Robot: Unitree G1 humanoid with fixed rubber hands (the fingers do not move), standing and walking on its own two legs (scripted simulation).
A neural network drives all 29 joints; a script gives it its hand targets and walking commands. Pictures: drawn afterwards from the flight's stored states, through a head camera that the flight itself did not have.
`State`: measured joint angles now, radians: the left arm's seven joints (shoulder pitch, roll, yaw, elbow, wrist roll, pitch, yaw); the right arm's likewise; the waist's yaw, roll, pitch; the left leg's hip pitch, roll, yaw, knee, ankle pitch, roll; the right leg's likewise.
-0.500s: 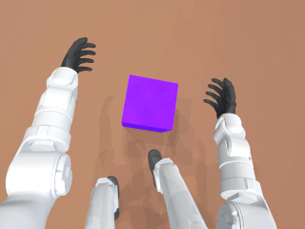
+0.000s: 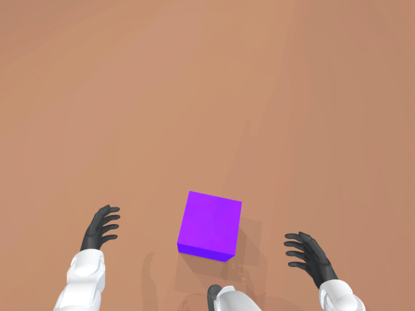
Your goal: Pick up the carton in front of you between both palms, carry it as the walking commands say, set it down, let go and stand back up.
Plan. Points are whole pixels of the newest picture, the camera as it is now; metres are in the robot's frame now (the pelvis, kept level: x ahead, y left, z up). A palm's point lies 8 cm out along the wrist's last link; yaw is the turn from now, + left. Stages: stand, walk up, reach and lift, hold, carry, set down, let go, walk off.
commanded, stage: let go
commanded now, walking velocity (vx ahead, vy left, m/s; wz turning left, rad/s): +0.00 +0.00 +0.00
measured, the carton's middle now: (208, 228) +0.39 -0.10 -0.63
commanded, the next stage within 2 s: stand in 0.76 s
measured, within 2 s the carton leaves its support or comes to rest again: neither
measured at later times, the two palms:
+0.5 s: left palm out of the picture +0.18 +0.27 -0.05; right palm (307, 270) +0.18 -0.20 -0.04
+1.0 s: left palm out of the picture +0.13 +0.30 -0.06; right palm (339, 291) +0.14 -0.27 -0.08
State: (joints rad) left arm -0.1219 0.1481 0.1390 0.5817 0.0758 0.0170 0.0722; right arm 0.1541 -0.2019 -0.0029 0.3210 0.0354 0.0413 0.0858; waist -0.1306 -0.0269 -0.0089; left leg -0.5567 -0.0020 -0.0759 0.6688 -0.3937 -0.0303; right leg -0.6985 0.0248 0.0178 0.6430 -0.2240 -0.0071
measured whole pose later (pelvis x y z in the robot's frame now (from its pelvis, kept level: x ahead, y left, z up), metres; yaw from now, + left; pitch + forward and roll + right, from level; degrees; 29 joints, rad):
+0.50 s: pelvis +0.02 +0.04 +0.02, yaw -1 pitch -1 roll -1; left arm 0.24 0.21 0.02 0.48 -0.02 0.04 -0.03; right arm 0.22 -0.22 -0.05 0.41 -0.02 0.14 0.03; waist 0.01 0.04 0.03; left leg -0.09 -0.01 -0.05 0.47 -0.37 0.02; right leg -0.23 0.01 0.05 0.45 -0.20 0.03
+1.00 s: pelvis +0.02 +0.01 +0.01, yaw +0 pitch +0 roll +0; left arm 0.21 0.31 0.06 0.71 0.05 0.03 0.00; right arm 0.25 -0.34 -0.05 0.64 -0.05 0.03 -0.01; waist 0.01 0.07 0.02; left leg -0.14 0.00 -0.07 0.53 -0.39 -0.02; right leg -0.30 0.02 0.02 0.56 -0.26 0.00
